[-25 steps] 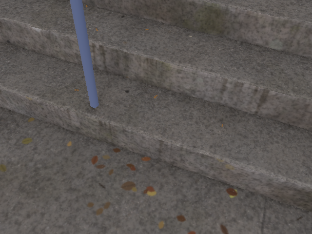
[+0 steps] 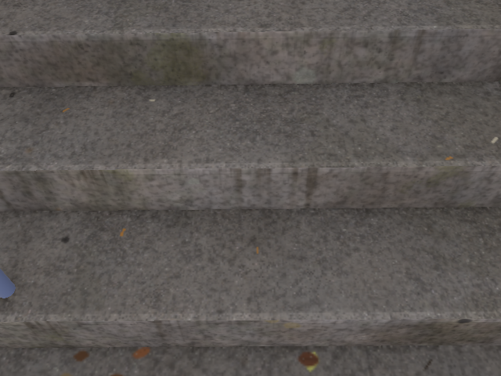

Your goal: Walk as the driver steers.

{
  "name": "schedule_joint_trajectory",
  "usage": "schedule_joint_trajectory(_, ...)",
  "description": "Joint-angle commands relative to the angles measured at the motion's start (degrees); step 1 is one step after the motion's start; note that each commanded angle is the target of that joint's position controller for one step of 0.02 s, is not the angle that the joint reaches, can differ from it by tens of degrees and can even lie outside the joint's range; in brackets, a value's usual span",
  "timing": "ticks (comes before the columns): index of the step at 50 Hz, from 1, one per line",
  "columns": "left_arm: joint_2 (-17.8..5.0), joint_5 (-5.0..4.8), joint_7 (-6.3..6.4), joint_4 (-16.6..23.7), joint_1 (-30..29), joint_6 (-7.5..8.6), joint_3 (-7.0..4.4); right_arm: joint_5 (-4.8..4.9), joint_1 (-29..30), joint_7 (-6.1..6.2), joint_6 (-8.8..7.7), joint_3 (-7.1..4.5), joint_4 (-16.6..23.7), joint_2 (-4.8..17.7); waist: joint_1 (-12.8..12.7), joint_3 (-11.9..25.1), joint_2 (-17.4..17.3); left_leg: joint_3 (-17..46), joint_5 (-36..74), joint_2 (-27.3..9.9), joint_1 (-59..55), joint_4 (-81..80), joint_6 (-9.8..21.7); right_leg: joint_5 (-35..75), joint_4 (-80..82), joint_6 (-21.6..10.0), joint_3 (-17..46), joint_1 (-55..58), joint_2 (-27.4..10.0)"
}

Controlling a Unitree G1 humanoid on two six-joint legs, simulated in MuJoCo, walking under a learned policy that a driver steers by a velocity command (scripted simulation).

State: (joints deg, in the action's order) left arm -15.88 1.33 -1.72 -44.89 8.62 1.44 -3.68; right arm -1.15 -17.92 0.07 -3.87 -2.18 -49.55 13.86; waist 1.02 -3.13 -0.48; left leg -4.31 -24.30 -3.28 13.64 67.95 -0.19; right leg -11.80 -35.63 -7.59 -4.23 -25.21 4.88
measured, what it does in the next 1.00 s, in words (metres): climbs: left foot, then right foot 0.17 m higher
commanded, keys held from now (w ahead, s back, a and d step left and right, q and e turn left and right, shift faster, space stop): w+e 0.36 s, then w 0.26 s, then w+q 0.38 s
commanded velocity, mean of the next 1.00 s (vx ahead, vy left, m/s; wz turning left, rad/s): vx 0.50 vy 0.00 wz -0.22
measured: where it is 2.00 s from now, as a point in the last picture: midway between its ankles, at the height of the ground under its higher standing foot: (314, 90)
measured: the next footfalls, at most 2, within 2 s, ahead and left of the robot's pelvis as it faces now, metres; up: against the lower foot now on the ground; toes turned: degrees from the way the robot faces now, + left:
left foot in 0.42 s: +0.39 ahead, +0.10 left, +0.00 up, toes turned -16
right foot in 0.92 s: +0.64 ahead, -0.28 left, +0.17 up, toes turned -18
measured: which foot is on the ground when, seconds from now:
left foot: up 0.00-0.40, down 0.42-0.96, up 0.98-1.00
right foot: down 0.00-0.44, up 0.46-0.90, down 0.92-1.00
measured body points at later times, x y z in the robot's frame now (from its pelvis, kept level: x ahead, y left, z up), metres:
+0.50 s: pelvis +0.27 +0.02 +0.01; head +0.29 +0.02 +0.46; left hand +0.40 +0.27 -0.12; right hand +0.35 -0.26 -0.09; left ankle +0.36 +0.11 -0.72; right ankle +0.11 -0.05 -0.63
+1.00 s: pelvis +0.50 -0.13 +0.06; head +0.55 -0.15 +0.51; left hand +0.82 -0.06 +0.03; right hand +0.38 -0.35 -0.08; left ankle +0.37 +0.09 -0.62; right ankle +0.60 -0.26 -0.55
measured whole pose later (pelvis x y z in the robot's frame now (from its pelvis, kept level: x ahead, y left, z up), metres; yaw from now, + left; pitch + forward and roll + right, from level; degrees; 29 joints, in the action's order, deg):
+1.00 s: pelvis +0.50 -0.13 +0.06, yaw -11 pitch +4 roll +0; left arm -5.4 2.3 0.9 -27.6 -5.6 1.2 2.9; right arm 0.9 -27.2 -1.5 -4.7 -3.8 -55.9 10.7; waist 4.9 -2.3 -1.1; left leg 9.5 -10.5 -1.7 10.0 46.3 2.3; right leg -24.8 -75.7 -3.2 -5.6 -53.9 -4.5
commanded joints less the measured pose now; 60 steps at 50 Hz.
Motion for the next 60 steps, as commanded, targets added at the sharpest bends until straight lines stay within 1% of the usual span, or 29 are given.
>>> schedule_joint_trajectory(1,-8.9,-1.18,1.34,0.0,8.8,0.32,-2.78,-0.33,2.6,-0.15,-2.0,-0.97,6.6,6.5,-2.0,4.4,-0.8,6.6,6.7,-2.8,23.7,3.0,0.9,11.8,20.8,-10.3,28.3,22.4,-17.5)
schedule_joint_trajectory(4,-7.1,-1.42,1.21,0.4,7.1,1.71,-1.9,-2.03,0.5,-0.23,0.69,-0.46,6.3,5.3,0.9,5.1,0.6,5.9,6.1,-2.9,17.0,-2.1,-1.0,24.7,22.0,-9.6,21.3,15.4,-13.6)
schedule_joint_trajectory(11,-9.8,-1.43,1.64,-1.7,13.9,2.11,-2.83,-1.51,15.0,-0.56,1.21,0.22,11.0,4.8,-3.9,1.9,2.9,5.4,19.9,-1.6,24.2,-22.3,-4.0,15.5,23.8,-6.5,21.9,18.7,-10.6)
schedule_joint_trajectory(16,-8.2,-0.01,2.03,-1.2,15.4,2.16,-2.95,-1.24,19.9,-0.55,0.24,1.1,13.0,4.3,-5.2,2.4,4.1,4.9,20.3,1.4,20.6,-27.7,-2.9,23.8,17.9,-4.9,23.3,20.4,-11.3)
schedule_joint_trajectory(18,-7.6,0.53,2.23,0.6,11.4,2.24,-2.85,-1.24,15.0,-0.11,-0.44,0.7,12.0,5.6,-2.1,4.8,5.8,5.4,16.2,2.9,13.6,-29.7,-0.2,32.9,12.4,-2.9,24.6,20.0,-11.1)
schedule_joint_trajectory(20,-8.0,-0.84,2.14,0.9,7.9,2.92,-2.7,-1.8,1.8,0.95,-1.15,-0.23,8.1,7.0,4.9,9.9,4.1,2.4,19.0,6.4,-3.6,-38.9,2.3,46.1,-0.8,-0.3,21.8,16.9,-7.2)
schedule_joint_trajectory(21,-6.4,-1.83,1.75,1.6,6.2,3.72,-2.24,-2.32,-7.5,1.75,-1.98,-1.1,5.8,8.8,9.6,13.6,1.4,5.9,22.7,2.0,-17.5,-42.0,4.1,40.4,-14.0,1.2,20.1,8.8,-3.6)
schedule_joint_trajectory(22,0.9,-1.62,1.66,3.3,6.4,4.6,-0.13,-2.82,-12.8,2.46,-2.22,-1.9,4.8,13.2,9.3,14.3,-9.0,23.7,32.1,-15.1,-25.0,-45.9,6.9,-1.5,-32.1,2.6,14.1,-3.1,2.6)
schedule_joint_trajectory(23,1.7,-1.8,1.97,3.0,20.0,3.85,0.01,-2.18,-8.5,1.92,-1.33,-3.48,4.5,17.6,-1.1,18.1,-15.5,48.7,33.4,-24.2,-25.6,-51.5,14.7,-17.2,-43.2,3.4,13.2,-11.4,5.7)
schedule_joint_trajectory(24,-0.9,0.56,2.51,-0.6,20.9,2.11,-0.09,-1.43,-1.9,1.34,-0.68,-3.04,5.7,11.8,-2.5,12.0,-3.1,47.0,9.6,-22.9,-18.4,-51.9,16.7,-13.4,-51.6,3.4,12.4,-15.4,-0.1)
schedule_joint_trajectory(25,-1.7,2.0,1.95,0.6,15.0,1.67,-0.15,-0.61,2.0,1.02,-0.36,-1.63,6.5,6.0,-1.4,6.1,1.0,38.5,-4.3,-17.9,-11.4,-54.4,15.3,-10.7,-52.9,3.7,10.8,-17.9,-1.6)
schedule_joint_trajectory(28,0.3,2.39,0.25,5.2,6.9,0.73,0.76,-0.69,0.2,1.21,-1.37,-0.28,2.5,2.9,-1.6,0.0,-4.2,22.9,1.6,-10.1,-2.1,-55.5,12.5,-8.2,-60.3,4.0,10.5,-24.3,-2.3)
schedule_joint_trajectory(33,2.5,2.31,2.13,13.8,-3.5,-0.87,2.78,0.26,-4.0,0.85,-3.79,-0.55,-2.4,5.1,-3.2,0.6,-4.9,16.2,11.8,-8.6,0.4,-57.4,13.5,-8.3,-63.0,5.1,6.0,-34.4,-5.2)
schedule_joint_trajectory(34,4.7,2.08,2.84,14.1,-4.9,-1.3,3.35,0.04,-7.6,1.18,-3.92,-0.64,-4.2,5.0,-1.6,2.0,-8.4,18.5,13.4,-9.9,-2.7,-57.8,16.4,-11.7,-74.8,5.5,2.6,-39.1,-4.9)
schedule_joint_trajectory(37,5.4,1.69,3.26,21.2,-17.6,-0.72,4.65,-0.1,-13.0,2.22,-3.77,-0.9,-6.7,5.2,1.4,-1.6,-5.1,22.1,6.5,-11.7,-12.9,-60.5,15.9,-19.2,-76.7,5.4,3.9,-56.4,-10.2)
schedule_joint_trajectory(39,7.4,1.71,3.35,25.6,-25.4,0.15,5.87,-1.02,-17.0,3.25,-3.01,-1.17,-8.1,5.3,4.5,-2.2,-4.1,24.3,9.5,-14.6,-22.3,-61.6,15.6,-26.0,-81.1,4.5,5.3,-68.7,-11.9)
schedule_joint_trajectory(42,9.5,1.8,1.91,32.1,-32.0,0.19,8.01,0.22,-20.4,4.31,-0.3,-1.09,-11.0,4.2,6.0,-0.7,-4.9,19.9,14.9,-11.4,-21.3,-69.0,12.6,-28.4,-62.9,3.3,3.8,-60.1,-13.4)
schedule_joint_trajectory(44,11.8,0.51,0.96,29.5,-23.6,-0.71,8.79,1.73,-12.6,3.77,1.07,-0.61,-7.6,3.1,1.5,5.9,-2.7,11.7,36.5,-7.0,-2.9,-74.5,12.4,-14.4,-39.0,2.4,-3.1,-19.6,-9.8)
schedule_joint_trajectory(45,8.5,-0.16,1.08,25.4,-15.6,-0.6,6.75,1.77,-11.3,2.08,0.29,-0.66,-5.3,5.7,-1.6,12.3,-3.9,8.5,72.6,-6.2,-0.7,-65.8,12.6,-16.5,-37.7,2.3,-7.2,-3.0,-3.9)
schedule_joint_trajectory(46,4.9,-0.9,2.07,20.6,0.5,-1.09,4.21,1.94,-9.5,0.4,-1.13,-2.7,-4.0,12.5,-8.6,22.9,-10.3,8.7,97.2,-9.1,-5.2,-53.0,11.3,-10.9,-36.5,1.4,-4.6,10.8,-1.5)
schedule_joint_trajectory(47,1.3,0.22,2.98,17.2,12.3,-1.04,1.72,3.96,-6.4,-0.76,-2.62,-4.42,-3.5,16.7,-16.1,28.9,-12.1,8.2,100.9,-9.2,-7.7,-36.2,8.5,-11.1,-29.8,0.0,1.5,17.8,-2.7)
schedule_joint_trajectory(48,-4.0,1.7,3.59,15.4,16.8,0.08,-0.23,5.94,-4.3,-2.05,-4.01,-4.45,0.6,13.2,-17.0,32.7,3.7,10.1,76.1,-2.0,7.0,-16.2,4.8,-19.1,-12.2,-2.2,25.2,27.7,-15.3)
schedule_joint_trajectory(49,-10.2,1.95,4.26,13.7,16.9,-0.36,-1.82,2.23,-2.5,-3.42,-4.26,-4.41,5.1,7.4,-14.2,34.3,24.8,13.9,13.7,9.5,15.8,9.2,4.2,-18.3,8.5,-2.1,50.7,27.3,-27.6)
schedule_joint_trajectory(50,-7.6,0.68,3.6,14.1,7.6,-0.98,-1.71,-0.95,-5.2,-3.28,-3.15,-4.24,5.2,0.9,-7.5,30.2,18.5,23.1,13.6,8.1,22.7,29.5,4.4,-27.3,14.1,-1.2,58.2,18.8,-29.5)
schedule_joint_trajectory(51,-3.6,-0.08,3.35,12.8,0.1,-1.22,-0.54,-2.04,-3.9,-2.75,-1.45,-3.65,7.5,-2.8,-1.8,19.9,12.1,18.1,17.5,4.0,26.4,33.2,4.5,-44.0,14.9,-0.9,52.3,8.4,-28.6)
schedule_joint_trajectory(53,4.1,-0.33,3.3,6.9,-3.2,0.2,0.9,-2.85,-1.4,-0.29,0.51,-2.51,9.0,-6.0,2.4,1.6,4.3,12.4,20.7,3.1,34.9,39.2,4.7,-32.4,8.6,1.7,32.3,-5.2,-23.3)
schedule_joint_trajectory(55,7.6,0.93,2.61,1.4,0.9,1.8,1.53,-2.18,-3.9,0.01,0.59,-0.65,10.1,-8.8,5.1,1.7,7.2,13.0,19.2,2.9,40.5,46.1,5.9,-20.5,11.3,3.5,20.9,-3.4,-21.8)
schedule_joint_trajectory(57,10.0,1.28,2.42,-4.2,7.7,3.15,2.17,0.06,1.1,0.28,1.8,0.37,11.0,-10.1,2.9,-0.2,6.6,14.7,19.0,3.9,49.9,49.6,6.3,-10.0,12.6,5.1,13.0,1.7,-21.5)
schedule_joint_trajectory(60,9.2,1.21,2.82,-5.0,7.2,3.91,2.59,-0.12,6.5,0.59,3.1,-0.37,11.4,-6.1,2.9,0.0,0.2,12.2,26.8,5.4,49.1,38.4,5.4,3.8,15.6,7.5,0.7,2.4,-19.5)
Keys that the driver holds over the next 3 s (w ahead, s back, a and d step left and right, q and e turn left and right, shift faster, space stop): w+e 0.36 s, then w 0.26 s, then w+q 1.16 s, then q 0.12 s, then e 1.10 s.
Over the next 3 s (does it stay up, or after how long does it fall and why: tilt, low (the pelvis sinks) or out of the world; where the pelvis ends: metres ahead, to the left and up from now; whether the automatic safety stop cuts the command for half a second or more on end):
stays up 1.27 -0.12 0.53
